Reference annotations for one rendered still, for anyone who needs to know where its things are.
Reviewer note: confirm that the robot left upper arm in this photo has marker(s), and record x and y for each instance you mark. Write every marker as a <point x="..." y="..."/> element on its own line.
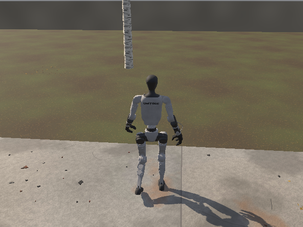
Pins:
<point x="134" y="105"/>

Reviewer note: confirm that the right robot hand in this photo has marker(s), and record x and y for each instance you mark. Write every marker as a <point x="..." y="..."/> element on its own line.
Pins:
<point x="179" y="137"/>

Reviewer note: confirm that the humanoid robot head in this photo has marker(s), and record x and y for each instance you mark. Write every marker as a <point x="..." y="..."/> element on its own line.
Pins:
<point x="151" y="82"/>

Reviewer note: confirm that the robot right upper arm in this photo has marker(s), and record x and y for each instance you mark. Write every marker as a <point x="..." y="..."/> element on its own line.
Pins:
<point x="169" y="109"/>

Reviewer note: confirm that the left robot forearm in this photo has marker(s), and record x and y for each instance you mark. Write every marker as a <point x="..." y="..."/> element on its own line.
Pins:
<point x="129" y="122"/>

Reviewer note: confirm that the left robot hand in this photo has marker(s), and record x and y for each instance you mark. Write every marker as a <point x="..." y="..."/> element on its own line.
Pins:
<point x="128" y="130"/>

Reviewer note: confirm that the right robot forearm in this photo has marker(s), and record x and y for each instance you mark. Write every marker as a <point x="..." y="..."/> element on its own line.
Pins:
<point x="175" y="126"/>

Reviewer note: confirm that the right robot shin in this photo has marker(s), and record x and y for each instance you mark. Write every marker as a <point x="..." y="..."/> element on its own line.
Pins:
<point x="162" y="170"/>

